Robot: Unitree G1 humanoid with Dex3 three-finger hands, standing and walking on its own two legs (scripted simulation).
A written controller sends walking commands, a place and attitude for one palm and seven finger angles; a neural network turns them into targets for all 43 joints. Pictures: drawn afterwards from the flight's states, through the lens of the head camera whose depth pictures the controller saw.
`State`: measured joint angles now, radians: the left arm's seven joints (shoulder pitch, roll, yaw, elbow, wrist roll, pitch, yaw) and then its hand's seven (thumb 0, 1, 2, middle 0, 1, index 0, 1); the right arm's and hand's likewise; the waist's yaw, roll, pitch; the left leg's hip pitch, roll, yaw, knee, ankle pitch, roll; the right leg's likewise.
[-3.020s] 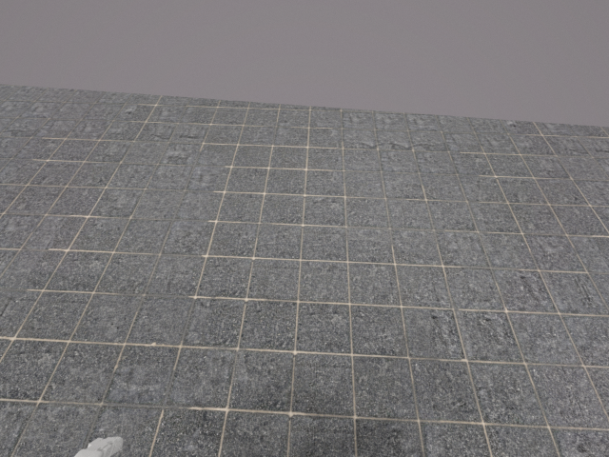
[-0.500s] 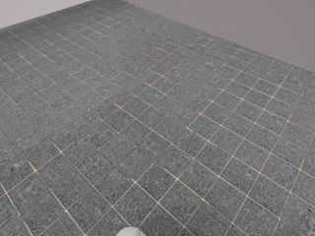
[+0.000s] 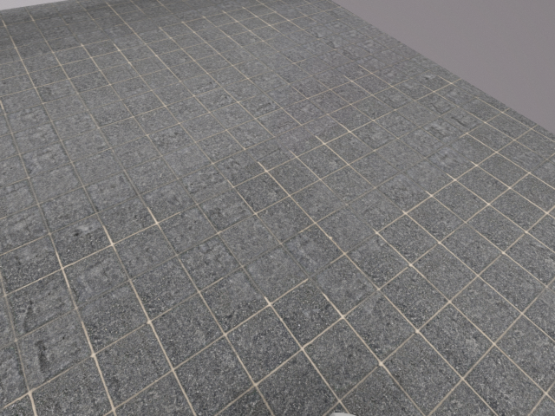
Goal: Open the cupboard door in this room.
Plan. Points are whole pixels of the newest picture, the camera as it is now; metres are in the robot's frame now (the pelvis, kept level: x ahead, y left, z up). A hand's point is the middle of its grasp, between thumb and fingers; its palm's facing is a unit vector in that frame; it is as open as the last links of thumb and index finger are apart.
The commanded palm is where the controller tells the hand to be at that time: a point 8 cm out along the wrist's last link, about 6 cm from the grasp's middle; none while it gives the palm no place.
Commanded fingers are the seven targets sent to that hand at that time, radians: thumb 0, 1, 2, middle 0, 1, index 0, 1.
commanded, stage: turn or walk to find it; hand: left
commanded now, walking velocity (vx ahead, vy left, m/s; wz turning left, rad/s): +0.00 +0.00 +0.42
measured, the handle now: out of the picture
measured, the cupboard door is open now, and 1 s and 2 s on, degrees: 0 0 0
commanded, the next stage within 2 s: none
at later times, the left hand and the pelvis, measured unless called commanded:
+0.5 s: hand out of the picture -0.03 +0.19 -0.18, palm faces +0.27 -0.94 -0.23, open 7.4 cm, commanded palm none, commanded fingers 0.00 0.90 0.90 -0.20 -0.30 -0.20 -0.30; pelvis -0.02 -0.01 -0.01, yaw +14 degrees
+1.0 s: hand out of the picture -0.02 +0.21 -0.16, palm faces +0.43 -0.86 -0.27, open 7.4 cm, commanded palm none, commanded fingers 0.00 0.90 0.90 -0.20 -0.30 -0.20 -0.30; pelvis -0.04 -0.02 -0.01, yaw +25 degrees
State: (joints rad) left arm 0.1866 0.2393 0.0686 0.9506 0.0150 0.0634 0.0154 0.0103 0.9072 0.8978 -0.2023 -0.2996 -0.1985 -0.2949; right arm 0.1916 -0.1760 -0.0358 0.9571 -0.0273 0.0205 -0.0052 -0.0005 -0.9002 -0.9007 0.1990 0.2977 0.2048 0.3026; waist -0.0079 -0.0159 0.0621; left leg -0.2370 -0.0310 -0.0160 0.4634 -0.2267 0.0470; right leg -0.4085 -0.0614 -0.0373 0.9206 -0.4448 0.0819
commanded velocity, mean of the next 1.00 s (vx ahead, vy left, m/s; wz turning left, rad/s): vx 0.00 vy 0.00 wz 0.42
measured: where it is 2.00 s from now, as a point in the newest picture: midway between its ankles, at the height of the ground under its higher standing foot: outside the picture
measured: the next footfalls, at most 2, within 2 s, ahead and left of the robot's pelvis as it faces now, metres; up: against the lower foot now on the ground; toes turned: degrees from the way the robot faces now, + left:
right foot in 0.14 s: +0.03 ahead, -0.13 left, +0.00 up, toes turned +1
left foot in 0.54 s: -0.02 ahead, +0.12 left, +0.00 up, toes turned +20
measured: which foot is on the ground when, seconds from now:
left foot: down 0.00-0.14, up 0.16-0.52, down 0.54-0.98, up 1.00-1.00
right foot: up 0.00-0.12, down 0.14-0.54, up 0.56-0.96, down 0.98-1.00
